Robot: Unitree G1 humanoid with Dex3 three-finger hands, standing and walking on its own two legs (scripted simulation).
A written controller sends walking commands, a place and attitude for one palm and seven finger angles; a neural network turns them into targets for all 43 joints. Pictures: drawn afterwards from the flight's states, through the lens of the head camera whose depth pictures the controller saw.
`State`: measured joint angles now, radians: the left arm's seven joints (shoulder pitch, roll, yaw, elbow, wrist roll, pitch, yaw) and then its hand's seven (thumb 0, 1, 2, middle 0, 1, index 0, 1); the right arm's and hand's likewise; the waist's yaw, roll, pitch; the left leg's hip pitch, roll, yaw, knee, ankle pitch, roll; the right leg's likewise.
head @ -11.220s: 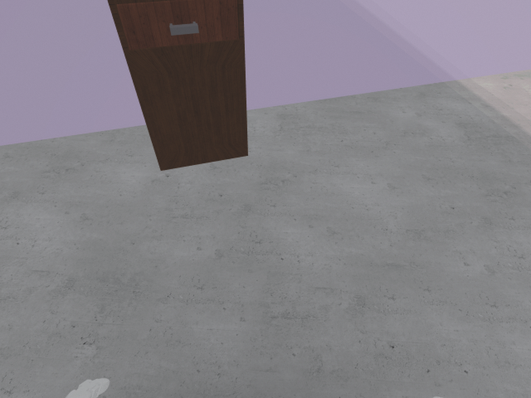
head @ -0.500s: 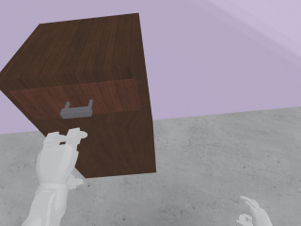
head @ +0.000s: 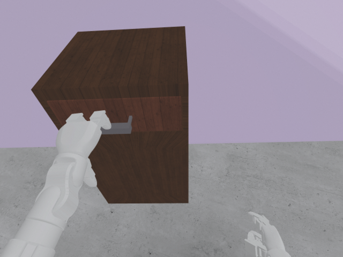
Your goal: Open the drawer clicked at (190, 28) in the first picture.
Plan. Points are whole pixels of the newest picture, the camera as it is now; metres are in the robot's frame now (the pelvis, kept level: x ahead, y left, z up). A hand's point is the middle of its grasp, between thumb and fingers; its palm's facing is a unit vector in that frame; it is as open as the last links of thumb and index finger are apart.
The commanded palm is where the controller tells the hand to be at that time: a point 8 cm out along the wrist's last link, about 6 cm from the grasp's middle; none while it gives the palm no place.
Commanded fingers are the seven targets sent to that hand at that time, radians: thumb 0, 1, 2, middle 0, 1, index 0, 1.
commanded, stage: raise the hand with hooked fingers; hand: left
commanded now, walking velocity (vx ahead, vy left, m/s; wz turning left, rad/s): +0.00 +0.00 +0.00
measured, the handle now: (116, 123) +0.52 +0.28 -0.03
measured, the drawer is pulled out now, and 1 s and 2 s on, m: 0.00 0.00 0.00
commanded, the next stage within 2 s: move the hooked fingers above the handle in 0.32 s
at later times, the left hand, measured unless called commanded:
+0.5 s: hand (95, 151) +0.32 +0.24 +0.08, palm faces +0.04 -0.09 -1.00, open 13.8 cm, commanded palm +0.30 +0.25 +0.14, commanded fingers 0.00 -0.50 0.30 -0.30 -1.20 -0.30 -1.20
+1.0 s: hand (102, 143) +0.36 +0.24 +0.06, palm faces -0.04 -0.05 -1.00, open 13.8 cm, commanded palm +0.35 +0.26 +0.12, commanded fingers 0.00 -0.50 0.30 -0.30 -1.20 -0.30 -1.20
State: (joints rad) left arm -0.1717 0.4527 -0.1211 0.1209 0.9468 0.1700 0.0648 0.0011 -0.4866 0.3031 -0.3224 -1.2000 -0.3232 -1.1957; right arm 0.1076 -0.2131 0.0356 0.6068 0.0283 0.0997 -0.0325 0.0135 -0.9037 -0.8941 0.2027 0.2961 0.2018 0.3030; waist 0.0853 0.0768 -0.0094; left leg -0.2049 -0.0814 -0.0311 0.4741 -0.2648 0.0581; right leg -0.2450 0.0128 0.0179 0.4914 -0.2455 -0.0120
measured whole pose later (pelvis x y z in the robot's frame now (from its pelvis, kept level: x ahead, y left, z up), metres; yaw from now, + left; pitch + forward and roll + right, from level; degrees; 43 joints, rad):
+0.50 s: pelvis +0.01 +0.00 +0.00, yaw +0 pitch +3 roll +0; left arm -0.11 0.45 -0.10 0.08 0.92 0.12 0.09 0.00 -0.49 0.30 -0.32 -1.20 -0.32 -1.20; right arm 0.13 -0.25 0.00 0.63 0.03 0.11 -0.01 0.01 -0.91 -0.89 0.20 0.30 0.20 0.30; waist 0.08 0.08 -0.01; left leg -0.23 -0.08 -0.04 0.45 -0.26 0.06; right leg -0.27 0.01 0.01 0.47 -0.25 -0.01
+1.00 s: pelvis +0.02 -0.02 -0.01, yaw +0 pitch +6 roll +0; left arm -0.26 0.52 -0.03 0.34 0.94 -0.03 0.09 0.00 -0.49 0.30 -0.32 -1.20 -0.32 -1.20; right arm 0.18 -0.27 -0.03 0.63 0.03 0.11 -0.06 0.01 -0.91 -0.89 0.20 0.30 0.20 0.30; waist 0.05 0.06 -0.04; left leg -0.34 -0.05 -0.05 0.55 -0.31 0.03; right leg -0.38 0.04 -0.01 0.55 -0.29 -0.04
